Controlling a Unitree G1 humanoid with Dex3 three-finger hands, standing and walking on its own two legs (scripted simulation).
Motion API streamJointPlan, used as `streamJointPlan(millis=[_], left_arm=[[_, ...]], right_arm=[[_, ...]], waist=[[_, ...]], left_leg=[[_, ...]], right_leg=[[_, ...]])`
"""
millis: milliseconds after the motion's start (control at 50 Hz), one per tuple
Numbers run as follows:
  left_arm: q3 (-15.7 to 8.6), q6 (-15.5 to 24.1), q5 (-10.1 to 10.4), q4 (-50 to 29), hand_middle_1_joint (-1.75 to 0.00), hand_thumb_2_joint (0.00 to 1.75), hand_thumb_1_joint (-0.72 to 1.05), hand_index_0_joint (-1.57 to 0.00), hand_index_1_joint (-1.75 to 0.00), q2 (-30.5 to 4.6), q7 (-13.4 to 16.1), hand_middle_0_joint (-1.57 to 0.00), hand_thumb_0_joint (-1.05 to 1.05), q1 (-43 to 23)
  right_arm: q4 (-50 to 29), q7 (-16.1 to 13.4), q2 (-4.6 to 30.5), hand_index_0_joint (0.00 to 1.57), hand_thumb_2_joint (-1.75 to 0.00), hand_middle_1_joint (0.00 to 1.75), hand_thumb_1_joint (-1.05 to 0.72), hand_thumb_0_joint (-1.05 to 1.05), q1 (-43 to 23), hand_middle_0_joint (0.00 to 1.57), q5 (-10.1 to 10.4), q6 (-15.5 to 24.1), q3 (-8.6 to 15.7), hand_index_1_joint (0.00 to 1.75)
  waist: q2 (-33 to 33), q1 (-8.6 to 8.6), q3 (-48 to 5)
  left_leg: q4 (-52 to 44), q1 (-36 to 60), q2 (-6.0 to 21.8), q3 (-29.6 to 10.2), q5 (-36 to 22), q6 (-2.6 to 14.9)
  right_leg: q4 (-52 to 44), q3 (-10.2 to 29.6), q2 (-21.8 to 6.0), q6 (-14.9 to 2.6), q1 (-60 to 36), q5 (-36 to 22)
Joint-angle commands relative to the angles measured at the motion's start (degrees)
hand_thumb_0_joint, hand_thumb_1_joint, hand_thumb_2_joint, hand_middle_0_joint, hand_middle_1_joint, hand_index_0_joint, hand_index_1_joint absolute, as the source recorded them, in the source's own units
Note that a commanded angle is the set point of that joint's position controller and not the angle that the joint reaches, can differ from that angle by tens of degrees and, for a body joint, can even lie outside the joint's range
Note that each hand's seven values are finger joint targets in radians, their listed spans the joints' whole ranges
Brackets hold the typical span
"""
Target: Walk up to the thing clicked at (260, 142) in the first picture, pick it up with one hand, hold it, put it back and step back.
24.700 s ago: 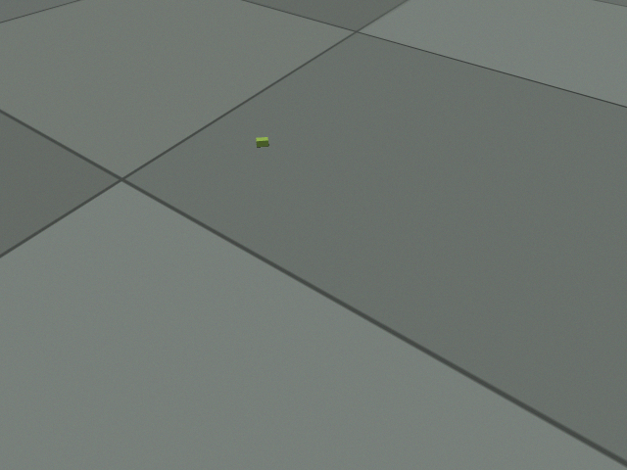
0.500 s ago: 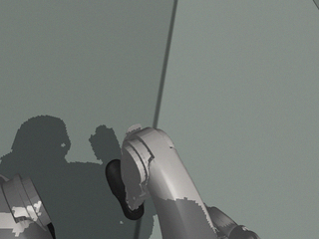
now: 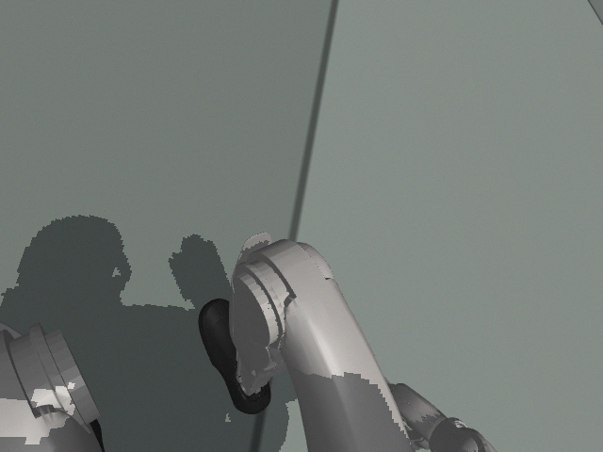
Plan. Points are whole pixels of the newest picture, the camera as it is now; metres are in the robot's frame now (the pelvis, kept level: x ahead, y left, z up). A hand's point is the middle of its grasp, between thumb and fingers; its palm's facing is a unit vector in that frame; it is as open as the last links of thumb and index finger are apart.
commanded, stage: close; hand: left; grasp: from above
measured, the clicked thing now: out of the picture +0.44 +0.38 -0.29
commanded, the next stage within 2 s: settle in 1.18 s
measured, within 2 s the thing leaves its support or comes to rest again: leaves its support in 1.50 s
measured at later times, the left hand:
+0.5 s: hand out of the picture +0.43 +0.37 -0.26, palm faces -0.44 -0.22 -0.87, open 11.9 cm
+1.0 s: hand out of the picture +0.44 +0.37 -0.26, palm faces -0.42 -0.20 -0.88, open 9.3 cm
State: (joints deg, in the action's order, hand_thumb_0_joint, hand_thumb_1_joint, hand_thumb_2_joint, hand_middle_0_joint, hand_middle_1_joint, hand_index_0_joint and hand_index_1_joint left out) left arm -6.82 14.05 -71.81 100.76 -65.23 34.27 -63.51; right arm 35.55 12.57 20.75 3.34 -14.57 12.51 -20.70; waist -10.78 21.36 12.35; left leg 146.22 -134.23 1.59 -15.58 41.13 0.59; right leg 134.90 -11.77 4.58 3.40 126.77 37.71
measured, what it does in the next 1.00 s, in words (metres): stands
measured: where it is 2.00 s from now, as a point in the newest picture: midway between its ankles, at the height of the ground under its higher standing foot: (172, 418)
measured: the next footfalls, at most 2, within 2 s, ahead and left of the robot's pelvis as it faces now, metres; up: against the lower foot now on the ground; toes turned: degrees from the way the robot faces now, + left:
none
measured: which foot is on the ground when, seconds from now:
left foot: down 0.00-1.00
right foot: down 0.00-1.00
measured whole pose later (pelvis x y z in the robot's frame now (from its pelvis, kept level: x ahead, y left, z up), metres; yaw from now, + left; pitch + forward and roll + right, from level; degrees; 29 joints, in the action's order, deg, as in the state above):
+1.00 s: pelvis +0.00 +0.00 +0.00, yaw +0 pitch +27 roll -16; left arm -6.8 12.0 -71.0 99.8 -65.4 32.5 -64.0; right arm 34.9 12.5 21.1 4.1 -13.9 12.6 -20.9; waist -10.4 21.9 12.1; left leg 146.1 -134.3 1.6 -15.8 41.3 0.5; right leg 134.6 -12.0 4.6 3.3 126.8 37.7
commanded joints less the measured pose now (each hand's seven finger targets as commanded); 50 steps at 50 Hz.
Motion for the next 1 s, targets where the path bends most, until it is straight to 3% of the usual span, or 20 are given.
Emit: streamJointPlan(millis=[0,20,40,60,100,120,180,240,260,300,340,420,500,580,640,740,800,820,860,980], left_arm=[[1.2,0.1,0.4,-6.3,-0.89,0.82,-0.3,-0.22,-0.88,-12.5,2.0,-0.2,0.0,-13.3],[-0.2,-0.1,0.6,-7.4,-0.9,0.82,-0.3,-0.21,-0.89,-14.3,2.1,-0.2,0.0,-14.5],[0.4,-0.2,0.2,-10.1,-0.9,0.82,-0.31,-0.22,-0.89,-14.7,1.8,-0.2,0.0,-16.2],[-0.8,-0.7,0.7,-7.9,-0.89,0.8,-0.28,-0.24,-0.87,-15.3,2.0,-0.22,0.0,-13.8],[-0.2,-1.1,0.6,-8.8,-0.86,0.77,-0.25,-0.26,-0.84,-13.7,2.1,-0.24,0.0,-14.2],[0.2,-2.1,0.0,-2.8,-0.86,0.76,-0.24,-0.27,-0.84,-13.0,1.9,-0.25,0.0,-10.1],[1.0,-2.4,1.0,-7.3,-0.83,0.75,-0.22,-0.29,-0.82,-13.0,1.1,-0.27,0.0,-13.3],[-0.6,-2.6,1.9,-8.3,-0.81,0.72,-0.19,-0.31,-0.79,-15.0,0.2,-0.29,0.0,-12.4],[0.8,-2.5,1.8,-8.4,-0.79,0.72,-0.18,-0.32,-0.78,-13.5,-0.3,-0.31,0.0,-12.5],[-0.8,-2.6,2.0,-4.8,-0.78,0.71,-0.16,-0.33,-0.76,-14.2,-0.4,-0.32,0.0,-9.8],[-0.1,-2.0,2.8,-4.5,-0.76,0.7,-0.15,-0.35,-0.74,-12.7,-1.1,-0.34,0.0,-9.4],[-0.8,-0.1,2.5,-9.6,-0.72,0.65,-0.09,-0.4,-0.71,-15.5,-1.2,-0.38,0.0,-12.9],[1.0,0.9,1.8,-7.1,-0.69,0.61,-0.01,-0.45,-0.67,-12.4,-1.0,-0.43,0.0,-10.9],[-0.1,1.8,1.1,-9.6,-0.66,0.57,0.04,-0.49,-0.63,-15.2,0.6,-0.47,0.0,-13.1],[-0.2,1.3,0.6,-6.6,-0.64,0.54,0.09,-0.53,-0.61,-14.3,1.9,-0.51,0.0,-11.0],[-0.4,-0.2,0.6,-8.8,-0.6,0.47,0.16,-0.59,-0.56,-15.0,2.3,-0.56,0.0,-14.9],[0.7,-1.5,0.3,-7.9,-0.55,0.45,0.23,-0.65,-0.52,-14.0,1.8,-0.63,0.0,-13.6],[-0.6,-1.5,0.8,-8.8,-0.53,0.45,0.26,-0.67,-0.5,-15.5,1.9,-0.64,0.0,-14.3],[0.5,-2.0,1.2,-8.9,-0.53,0.42,0.28,-0.69,-0.5,-13.8,0.9,-0.66,0.0,-14.2],[-0.5,-2.1,2.2,-5.3,-0.45,0.33,0.33,-0.73,-0.42,-14.0,-0.7,-0.7,0.0,-10.5]], right_arm=[[1.4,-0.8,19.7,0.2,-0.9,0.3,-0.88,0.0,11.6,0.2,0.1,0.0,5.9,0.3],[1.8,-0.9,19.9,0.2,-0.9,0.3,-0.88,0.0,11.8,0.2,0.3,0.0,6.0,0.3],[1.4,-0.8,19.7,0.2,-0.9,0.3,-0.88,0.0,11.4,0.2,0.4,0.1,5.8,0.3],[1.6,-0.8,19.9,0.2,-0.9,0.3,-0.88,0.0,11.4,0.2,0.1,0.0,5.7,0.3],[1.6,-0.5,20.1,0.2,-0.9,0.3,-0.88,0.0,11.5,0.2,0.3,0.0,6.1,0.3],[1.5,-0.5,19.8,0.2,-0.9,0.3,-0.88,0.0,11.6,0.2,-0.1,-0.2,5.6,0.3],[0.9,-0.5,19.5,0.2,-0.9,0.3,-0.88,0.0,11.2,0.2,0.5,-0.2,5.7,0.3],[0.7,-0.5,20.3,0.2,-0.9,0.3,-0.88,0.0,11.2,0.2,0.7,-0.1,5.8,0.3],[0.4,-0.4,20.0,0.2,-0.9,0.3,-0.88,0.0,11.2,0.2,0.7,-0.2,5.6,0.3],[0.5,-0.5,20.1,0.2,-0.9,0.3,-0.88,0.0,11.7,0.2,1.0,-0.4,5.6,0.3],[0.5,-0.6,19.9,0.2,-0.89,0.3,-0.88,0.0,12.0,0.2,0.9,-0.7,5.7,0.3],[0.2,-1.0,20.2,0.2,-0.9,0.3,-0.88,0.0,11.3,0.2,1.0,-0.9,5.5,0.3],[0.8,-1.1,19.7,0.2,-0.89,0.3,-0.88,0.0,11.2,0.2,0.9,-0.9,5.3,0.3],[1.0,-1.3,19.7,0.2,-0.89,0.3,-0.88,0.0,11.2,0.2,0.6,-0.9,5.0,0.3],[1.0,-1.3,19.8,0.2,-0.89,0.3,-0.88,0.0,11.1,0.2,0.3,-0.7,5.0,0.3],[1.2,-1.0,20.3,0.2,-0.89,0.3,-0.88,0.0,11.4,0.2,0.2,-0.1,5.6,0.3],[0.4,-0.9,20.2,0.2,-0.9,0.3,-0.88,0.0,11.4,0.2,0.3,-0.2,5.6,0.3],[0.9,-0.9,20.1,0.2,-0.89,0.3,-0.88,0.0,11.2,0.2,0.4,-0.1,5.8,0.3],[0.7,-0.7,19.8,0.2,-0.9,0.3,-0.88,0.0,11.3,0.2,0.7,0.2,5.7,0.3],[0.9,-0.6,20.0,0.2,-0.89,0.3,-0.88,0.0,12.1,0.2,0.8,-0.2,5.5,0.3]], waist=[[33.4,3.9,-35.9],[35.1,3.07,-38.2],[38.1,2.52,-39.4],[37.7,2.25,-40.5],[38.1,2.63,-40.2],[35.9,3.59,-37.1],[36.9,2.6,-36.4],[36.8,1.9,-39.2],[36.0,2.54,-38.3],[32.6,2.89,-36.9],[31.3,3.18,-35.6],[35.0,2.3,-38.6],[32.9,3.64,-35.1],[34.5,2.59,-38.1],[32.4,3.19,-36.1],[36.7,3.18,-37.8],[35.9,3.35,-36.7],[36.5,2.44,-38.7],[36.6,2.85,-38.1],[33.3,3.2,-36.4]], left_leg=[[-15.4,28.2,2.4,4.4,-13.0,-0.46],[-16.0,30.5,2.6,3.7,-14.3,-0.9],[-15.6,31.9,2.6,3.9,-16.5,-1.14],[-15.9,33.6,2.8,3.5,-17.6,-1.25],[-15.9,33.4,2.8,3.3,-19.2,-1.42],[-15.9,31.5,2.7,3.9,-18.0,-1.05],[-16.0,29.8,2.5,4.7,-16.3,-0.83],[-16.3,31.8,2.6,3.7,-17.2,-1.05],[-15.6,31.1,2.5,4.1,-17.3,-0.74],[-15.5,27.8,2.3,4.3,-15.0,-0.24],[-15.6,26.9,2.3,4.3,-13.9,-0.08],[-16.3,30.2,2.5,3.6,-14.2,-0.65],[-15.7,28.7,2.5,3.9,-13.3,-0.53],[-14.8,29.7,2.5,4.3,-15.1,-0.53],[-14.8,28.3,2.5,4.7,-14.1,-0.34],[-16.2,31.4,2.9,3.4,-15.0,-1.19],[-16.3,30.1,2.7,4.1,-14.2,-0.95],[-16.1,30.3,2.7,3.9,-15.0,-1.0],[-15.5,31.0,2.7,4.0,-16.4,-0.96],[-15.3,28.2,2.5,4.2,-15.9,-0.43]], right_leg=[[-10.5,-5.0,1.7,-4.22,-20.1,-14.9],[-10.0,-5.3,1.7,-4.35,-19.5,-15.4],[-9.2,-5.2,1.5,-4.52,-18.9,-16.8],[-9.3,-5.5,1.6,-4.47,-19.7,-17.2],[-8.7,-5.6,1.6,-4.41,-18.9,-18.3],[-9.6,-5.4,1.9,-4.39,-20.1,-17.7],[-10.2,-4.8,1.9,-4.57,-19.4,-16.6],[-9.6,-5.3,1.7,-4.51,-19.3,-16.5],[-9.8,-5.0,1.8,-4.47,-19.8,-16.9],[-10.5,-4.9,1.7,-4.21,-20.6,-15.6],[-11.0,-4.8,1.9,-4.13,-20.9,-14.8],[-10.2,-5.3,1.7,-4.44,-20.3,-14.5],[-10.4,-5.3,2.0,-4.18,-19.7,-14.2],[-10.4,-5.2,1.9,-4.21,-20.9,-15.9],[-11.0,-5.3,2.2,-4.05,-21.3,-15.6],[-9.9,-5.9,1.7,-4.33,-18.7,-15.6],[-10.2,-5.3,1.8,-4.43,-19.7,-15.3],[-9.9,-5.4,1.8,-4.41,-19.8,-16.0],[-9.6,-5.3,1.7,-4.39,-19.1,-16.6],[-10.6,-5.0,1.8,-4.19,-20.8,-16.0]])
